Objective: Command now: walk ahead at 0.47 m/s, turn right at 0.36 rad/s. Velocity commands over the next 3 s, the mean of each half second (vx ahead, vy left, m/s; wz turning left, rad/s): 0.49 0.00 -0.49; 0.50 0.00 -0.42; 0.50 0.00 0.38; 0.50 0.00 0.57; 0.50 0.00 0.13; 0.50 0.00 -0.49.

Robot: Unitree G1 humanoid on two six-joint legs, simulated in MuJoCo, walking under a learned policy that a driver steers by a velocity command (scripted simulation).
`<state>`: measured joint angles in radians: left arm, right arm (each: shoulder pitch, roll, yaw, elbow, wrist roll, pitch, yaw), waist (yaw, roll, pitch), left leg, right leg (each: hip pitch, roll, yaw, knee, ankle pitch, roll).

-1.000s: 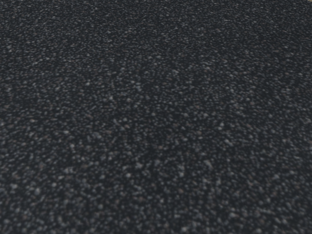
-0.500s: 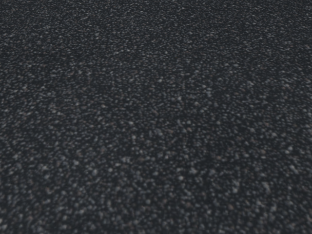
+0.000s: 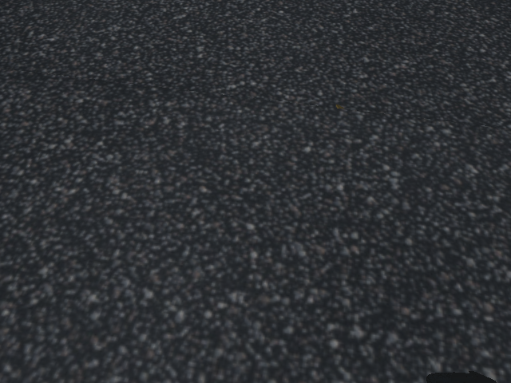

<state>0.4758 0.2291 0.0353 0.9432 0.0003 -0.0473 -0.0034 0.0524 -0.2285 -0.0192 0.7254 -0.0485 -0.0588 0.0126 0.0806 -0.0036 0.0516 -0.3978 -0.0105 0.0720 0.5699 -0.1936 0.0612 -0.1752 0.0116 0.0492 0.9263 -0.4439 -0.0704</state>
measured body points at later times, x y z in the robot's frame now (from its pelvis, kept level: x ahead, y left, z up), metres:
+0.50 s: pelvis +0.26 -0.04 -0.02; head +0.30 -0.06 +0.43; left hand +0.52 +0.13 -0.11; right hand +0.17 -0.28 -0.16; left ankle +0.08 +0.09 -0.67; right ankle +0.34 -0.11 -0.73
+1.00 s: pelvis +0.54 -0.12 -0.01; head +0.57 -0.13 +0.44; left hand +0.65 +0.15 -0.13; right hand +0.62 -0.42 -0.10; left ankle +0.69 -0.10 -0.73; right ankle +0.34 -0.11 -0.72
